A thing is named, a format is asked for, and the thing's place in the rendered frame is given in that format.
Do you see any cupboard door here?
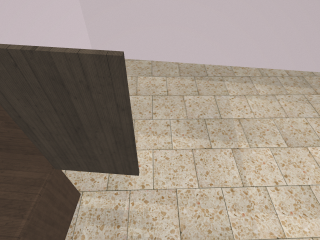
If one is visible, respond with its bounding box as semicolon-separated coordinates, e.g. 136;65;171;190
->
0;44;140;176

